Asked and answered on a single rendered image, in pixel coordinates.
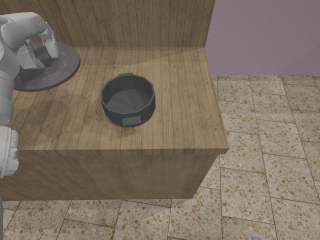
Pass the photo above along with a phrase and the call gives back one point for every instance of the lid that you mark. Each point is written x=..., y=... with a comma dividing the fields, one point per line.
x=60, y=71

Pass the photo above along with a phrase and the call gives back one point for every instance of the pot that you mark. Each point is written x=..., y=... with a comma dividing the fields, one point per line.
x=128, y=100

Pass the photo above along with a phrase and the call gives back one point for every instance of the left robot forearm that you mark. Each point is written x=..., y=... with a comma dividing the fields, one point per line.
x=12, y=38

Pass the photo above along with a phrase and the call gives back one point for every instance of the robot left upper arm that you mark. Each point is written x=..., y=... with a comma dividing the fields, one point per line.
x=9, y=161

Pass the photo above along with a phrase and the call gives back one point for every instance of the knob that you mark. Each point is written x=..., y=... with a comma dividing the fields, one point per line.
x=43, y=55

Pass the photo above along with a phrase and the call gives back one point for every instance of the table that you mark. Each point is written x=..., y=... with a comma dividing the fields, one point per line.
x=68, y=147

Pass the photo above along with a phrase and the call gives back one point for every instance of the left robot hand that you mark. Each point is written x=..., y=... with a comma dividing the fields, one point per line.
x=33, y=24

